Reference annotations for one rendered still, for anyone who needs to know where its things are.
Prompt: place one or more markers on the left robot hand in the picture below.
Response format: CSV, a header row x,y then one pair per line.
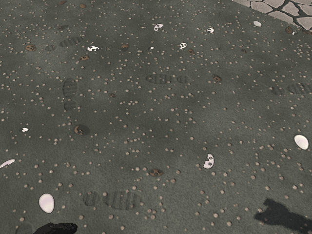
x,y
59,228

